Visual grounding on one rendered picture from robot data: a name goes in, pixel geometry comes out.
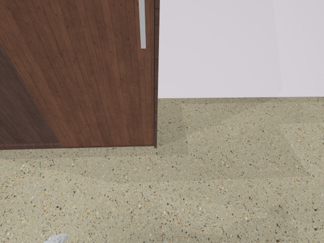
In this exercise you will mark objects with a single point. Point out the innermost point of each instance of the wardrobe door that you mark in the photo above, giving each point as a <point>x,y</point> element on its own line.
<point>83,63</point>
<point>21,119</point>

